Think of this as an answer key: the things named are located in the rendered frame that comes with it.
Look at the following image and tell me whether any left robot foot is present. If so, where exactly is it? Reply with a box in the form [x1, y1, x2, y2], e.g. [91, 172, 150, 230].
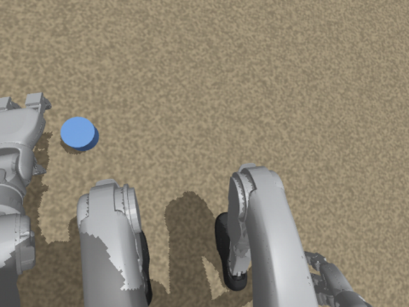
[139, 231, 152, 306]

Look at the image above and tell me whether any left robot arm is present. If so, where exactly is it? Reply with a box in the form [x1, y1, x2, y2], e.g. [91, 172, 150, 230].
[0, 143, 36, 307]

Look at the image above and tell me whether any right robot hand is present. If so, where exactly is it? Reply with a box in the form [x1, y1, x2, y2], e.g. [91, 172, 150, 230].
[304, 251, 353, 307]

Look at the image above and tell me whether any right robot foot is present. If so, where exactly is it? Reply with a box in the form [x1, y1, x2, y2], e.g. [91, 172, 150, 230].
[215, 212, 247, 291]

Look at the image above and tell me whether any tin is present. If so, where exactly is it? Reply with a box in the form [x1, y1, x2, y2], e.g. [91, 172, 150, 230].
[61, 117, 99, 151]

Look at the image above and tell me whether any right robot arm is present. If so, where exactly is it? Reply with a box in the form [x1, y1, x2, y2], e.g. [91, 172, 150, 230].
[334, 291, 373, 307]

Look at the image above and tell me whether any left robot hand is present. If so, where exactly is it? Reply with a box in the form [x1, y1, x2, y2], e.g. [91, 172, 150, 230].
[0, 92, 52, 175]

